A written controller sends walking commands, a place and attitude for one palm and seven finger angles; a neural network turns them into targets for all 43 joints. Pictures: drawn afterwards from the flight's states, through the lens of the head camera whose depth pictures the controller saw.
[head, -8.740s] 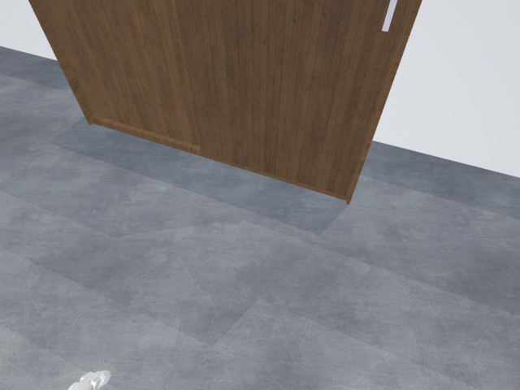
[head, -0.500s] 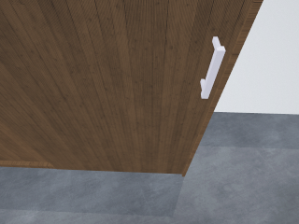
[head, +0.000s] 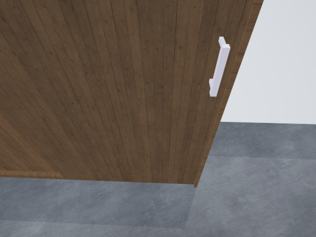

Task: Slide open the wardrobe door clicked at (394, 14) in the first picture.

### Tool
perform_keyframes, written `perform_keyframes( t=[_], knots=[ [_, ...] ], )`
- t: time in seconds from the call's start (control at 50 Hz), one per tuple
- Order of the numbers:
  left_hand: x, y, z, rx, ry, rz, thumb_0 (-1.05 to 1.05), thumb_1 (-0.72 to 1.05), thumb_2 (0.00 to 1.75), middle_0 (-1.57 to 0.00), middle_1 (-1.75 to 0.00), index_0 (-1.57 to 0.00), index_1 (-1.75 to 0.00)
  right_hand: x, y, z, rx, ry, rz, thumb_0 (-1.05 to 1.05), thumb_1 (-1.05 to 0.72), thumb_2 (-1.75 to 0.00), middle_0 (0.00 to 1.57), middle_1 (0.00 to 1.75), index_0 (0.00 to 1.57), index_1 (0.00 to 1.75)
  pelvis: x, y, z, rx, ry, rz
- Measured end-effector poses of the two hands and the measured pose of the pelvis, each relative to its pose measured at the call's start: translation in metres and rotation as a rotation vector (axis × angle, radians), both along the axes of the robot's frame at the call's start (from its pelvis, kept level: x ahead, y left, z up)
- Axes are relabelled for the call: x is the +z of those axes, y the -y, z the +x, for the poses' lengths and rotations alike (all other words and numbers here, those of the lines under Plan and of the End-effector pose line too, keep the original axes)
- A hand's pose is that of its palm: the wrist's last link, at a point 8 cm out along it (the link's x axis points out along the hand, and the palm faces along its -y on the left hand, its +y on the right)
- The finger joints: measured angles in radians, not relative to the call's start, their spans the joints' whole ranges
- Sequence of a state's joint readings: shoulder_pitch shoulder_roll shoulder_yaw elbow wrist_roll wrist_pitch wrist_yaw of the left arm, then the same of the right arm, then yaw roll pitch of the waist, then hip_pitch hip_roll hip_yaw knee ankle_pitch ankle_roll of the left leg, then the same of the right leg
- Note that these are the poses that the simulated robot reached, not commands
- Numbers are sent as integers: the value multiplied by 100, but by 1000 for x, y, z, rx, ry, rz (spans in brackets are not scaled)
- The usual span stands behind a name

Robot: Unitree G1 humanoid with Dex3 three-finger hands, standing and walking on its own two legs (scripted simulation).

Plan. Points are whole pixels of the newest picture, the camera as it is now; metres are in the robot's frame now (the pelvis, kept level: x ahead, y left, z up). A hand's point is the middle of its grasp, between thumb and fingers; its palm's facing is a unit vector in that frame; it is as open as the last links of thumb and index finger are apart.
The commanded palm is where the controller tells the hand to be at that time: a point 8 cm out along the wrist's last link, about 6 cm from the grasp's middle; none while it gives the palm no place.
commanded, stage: come to a stop and stand still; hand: right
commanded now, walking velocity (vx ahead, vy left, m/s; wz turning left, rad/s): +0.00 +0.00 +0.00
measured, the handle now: (217, 68) +0.52 -0.14 +0.17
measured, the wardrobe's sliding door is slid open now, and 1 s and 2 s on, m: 0.00 0.00 0.00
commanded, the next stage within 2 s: look again from close up in 0.84 s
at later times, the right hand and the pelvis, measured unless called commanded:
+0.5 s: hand out of the picture -0.06 -0.16 -0.18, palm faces +0.04 +0.99 -0.13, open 7.4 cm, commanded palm none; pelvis -0.02 -0.02 +0.00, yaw +0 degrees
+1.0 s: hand out of the picture -0.03 -0.19 -0.17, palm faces +0.05 +0.97 -0.23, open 7.4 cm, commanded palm none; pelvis -0.05 -0.01 +0.00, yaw -1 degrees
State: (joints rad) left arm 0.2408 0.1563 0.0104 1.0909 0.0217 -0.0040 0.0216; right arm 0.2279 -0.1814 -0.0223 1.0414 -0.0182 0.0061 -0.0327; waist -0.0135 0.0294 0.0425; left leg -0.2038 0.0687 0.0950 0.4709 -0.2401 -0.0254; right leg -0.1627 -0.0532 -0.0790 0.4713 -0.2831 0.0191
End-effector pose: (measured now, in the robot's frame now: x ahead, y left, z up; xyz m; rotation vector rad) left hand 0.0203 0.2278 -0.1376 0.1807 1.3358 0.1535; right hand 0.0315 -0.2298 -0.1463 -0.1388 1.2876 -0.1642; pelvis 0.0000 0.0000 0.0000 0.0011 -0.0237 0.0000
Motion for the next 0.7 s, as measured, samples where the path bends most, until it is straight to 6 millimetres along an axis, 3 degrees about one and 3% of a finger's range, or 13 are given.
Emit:
perform_keyframes(
  t=[0.22,0.36,0.52,0.7],
  knots=[
    [0,25,-53,17,-112,-44,1,91,89,-20,-30,-20,-30,-4,-10,-73,-35,-160,49,1,-91,-89,20,30,19,30,3,7,-12,-5,-1,2],
    [-2,41,-67,34,-139,-67,1,91,89,-20,-30,-20,-30,-5,-19,-98,-53,-216,77,1,-91,-89,20,30,19,30,2,11,-15,-5,-2,2],
    [-10,45,-59,22,-88,-70,2,91,89,-20,-30,-20,-30,-8,-18,-96,-27,-193,69,1,-91,-89,20,30,20,30,-3,18,-20,-8,-1,12],
    [-14,28,-42,16,62,-38,3,93,89,-20,-30,-20,-30,-4,10,-65,-13,-36,-2,1,-91,-89,20,30,20,30,-8,22,-31,-10,31,-1]
  ],
)
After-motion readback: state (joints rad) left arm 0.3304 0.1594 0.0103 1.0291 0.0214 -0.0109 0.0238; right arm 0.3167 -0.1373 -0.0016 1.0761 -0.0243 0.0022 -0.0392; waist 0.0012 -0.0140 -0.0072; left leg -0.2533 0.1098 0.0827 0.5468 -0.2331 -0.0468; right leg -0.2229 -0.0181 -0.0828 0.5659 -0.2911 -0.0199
